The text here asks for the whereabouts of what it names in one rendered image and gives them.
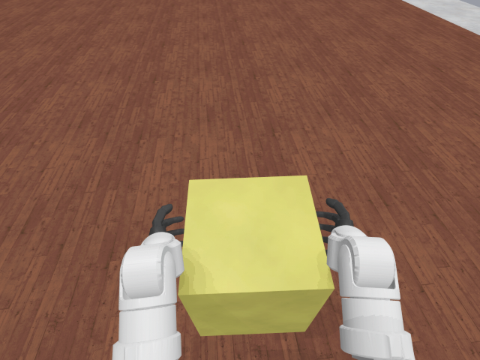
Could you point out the robot left forearm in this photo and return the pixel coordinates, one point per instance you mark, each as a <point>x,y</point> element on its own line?
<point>147,297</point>

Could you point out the robot left hand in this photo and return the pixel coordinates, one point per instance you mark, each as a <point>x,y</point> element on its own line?
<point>159,224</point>

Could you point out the carton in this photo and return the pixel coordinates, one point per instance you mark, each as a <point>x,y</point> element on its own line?
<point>254,258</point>

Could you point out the robot right forearm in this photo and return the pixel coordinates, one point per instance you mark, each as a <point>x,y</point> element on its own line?
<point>373,327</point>

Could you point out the robot right hand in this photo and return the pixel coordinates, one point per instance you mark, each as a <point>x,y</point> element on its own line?
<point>341,218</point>

